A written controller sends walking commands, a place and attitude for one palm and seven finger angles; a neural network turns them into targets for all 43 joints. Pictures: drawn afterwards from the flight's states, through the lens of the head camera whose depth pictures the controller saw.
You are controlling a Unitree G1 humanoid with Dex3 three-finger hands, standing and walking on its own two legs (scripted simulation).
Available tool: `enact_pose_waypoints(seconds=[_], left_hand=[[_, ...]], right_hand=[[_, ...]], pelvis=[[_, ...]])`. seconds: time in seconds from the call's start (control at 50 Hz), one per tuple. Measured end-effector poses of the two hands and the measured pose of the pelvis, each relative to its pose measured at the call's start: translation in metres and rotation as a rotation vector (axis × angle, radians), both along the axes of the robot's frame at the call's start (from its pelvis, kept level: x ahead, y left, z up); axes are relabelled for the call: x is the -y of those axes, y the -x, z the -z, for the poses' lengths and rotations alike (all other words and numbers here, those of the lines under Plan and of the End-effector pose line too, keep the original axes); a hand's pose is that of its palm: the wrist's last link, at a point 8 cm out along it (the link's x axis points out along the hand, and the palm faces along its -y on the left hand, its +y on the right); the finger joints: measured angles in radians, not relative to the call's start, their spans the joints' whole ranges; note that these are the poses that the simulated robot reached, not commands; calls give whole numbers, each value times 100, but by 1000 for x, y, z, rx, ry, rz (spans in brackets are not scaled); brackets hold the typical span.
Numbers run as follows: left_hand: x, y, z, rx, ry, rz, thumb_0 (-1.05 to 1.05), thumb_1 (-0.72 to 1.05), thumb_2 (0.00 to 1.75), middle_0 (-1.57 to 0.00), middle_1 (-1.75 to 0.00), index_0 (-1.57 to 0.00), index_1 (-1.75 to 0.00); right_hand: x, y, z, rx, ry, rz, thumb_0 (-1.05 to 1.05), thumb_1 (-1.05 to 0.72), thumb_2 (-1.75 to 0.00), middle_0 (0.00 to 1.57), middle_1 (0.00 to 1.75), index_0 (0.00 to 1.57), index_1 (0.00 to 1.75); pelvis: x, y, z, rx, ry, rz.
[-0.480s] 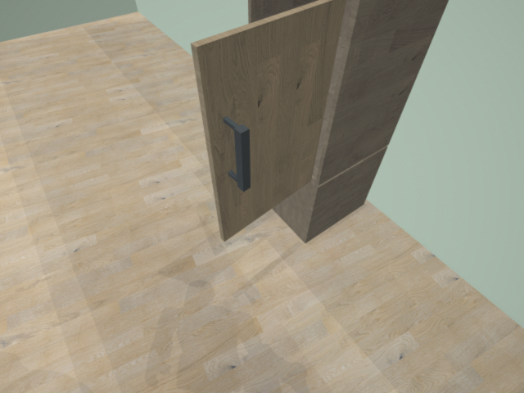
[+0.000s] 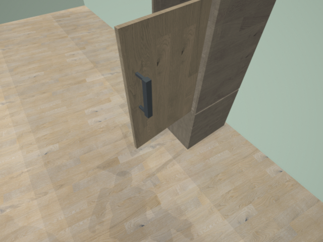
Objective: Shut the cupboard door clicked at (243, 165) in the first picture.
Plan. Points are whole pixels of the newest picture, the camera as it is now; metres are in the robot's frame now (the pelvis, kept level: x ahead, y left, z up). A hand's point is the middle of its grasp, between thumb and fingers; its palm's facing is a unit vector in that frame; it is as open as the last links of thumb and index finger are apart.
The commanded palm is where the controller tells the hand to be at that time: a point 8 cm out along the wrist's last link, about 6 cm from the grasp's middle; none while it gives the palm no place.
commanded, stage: look at it before walking up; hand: left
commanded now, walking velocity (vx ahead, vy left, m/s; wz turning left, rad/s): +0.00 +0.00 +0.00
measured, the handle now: (143, 96) +0.58 +0.10 -0.01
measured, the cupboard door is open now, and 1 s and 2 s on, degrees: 95 95 95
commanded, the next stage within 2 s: walk to a spot facing it in 0.36 s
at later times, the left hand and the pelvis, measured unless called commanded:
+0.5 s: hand out of the picture +0.07 +0.21 -0.17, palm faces -0.02 -0.96 -0.29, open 7.4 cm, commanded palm none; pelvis +0.01 -0.01 +0.00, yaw +0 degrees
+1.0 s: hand out of the picture +0.07 +0.14 -0.18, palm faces -0.17 -0.94 -0.29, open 7.3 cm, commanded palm none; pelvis -0.02 -0.05 -0.02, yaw -13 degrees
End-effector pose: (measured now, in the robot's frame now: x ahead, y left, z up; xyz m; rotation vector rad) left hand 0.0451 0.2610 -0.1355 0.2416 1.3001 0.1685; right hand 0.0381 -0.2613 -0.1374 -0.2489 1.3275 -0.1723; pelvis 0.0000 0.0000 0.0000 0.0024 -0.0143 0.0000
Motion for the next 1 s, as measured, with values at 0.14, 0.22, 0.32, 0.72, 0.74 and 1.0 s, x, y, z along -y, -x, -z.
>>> enact_pose_waypoints(seconds=[0.14,0.22,0.32,0.72,0.74,1.0], left_hand=[[0,-4,-1,2,-6,2,0,91,90,-20,-30,-20,-30],[0,-6,-2,5,-9,4,0,91,90,-20,-30,-20,-30],[0,-10,-2,11,-12,6,0,91,90,-20,-30,-20,-30],[17,-15,10,-31,7,58,0,91,90,-20,-30,-20,-30],[20,-16,11,-35,10,68,0,91,90,-20,-30,-20,-30],[71,-29,7,-4,-26,162,0,91,90,-20,-30,-20,-30]], right_hand=[[3,-5,0,4,0,-2,1,-90,-90,20,30,21,30],[5,-7,-1,8,1,-3,1,-90,-90,20,30,21,30],[8,-11,-1,12,4,-3,1,-90,-90,21,30,21,30],[6,9,8,42,-5,105,1,-90,-90,20,30,21,30],[6,14,11,40,-9,118,1,-90,-90,20,30,21,30],[43,63,36,-15,-67,258,1,-90,-90,21,30,21,30]], pelvis=[[2,-2,0,-2,0,1],[3,-4,0,-2,-1,1],[5,-5,0,-3,-1,2],[11,1,9,-4,-12,101],[12,3,11,-4,-18,113],[53,20,21,7,-33,234]])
